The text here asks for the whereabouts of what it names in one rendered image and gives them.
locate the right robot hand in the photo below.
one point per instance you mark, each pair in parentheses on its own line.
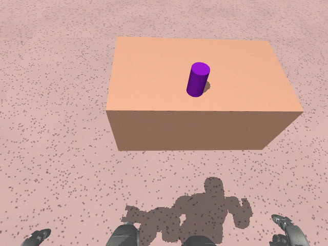
(294,235)

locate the left robot hand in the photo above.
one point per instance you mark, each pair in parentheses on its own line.
(36,238)

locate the can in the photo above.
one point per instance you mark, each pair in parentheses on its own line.
(197,79)

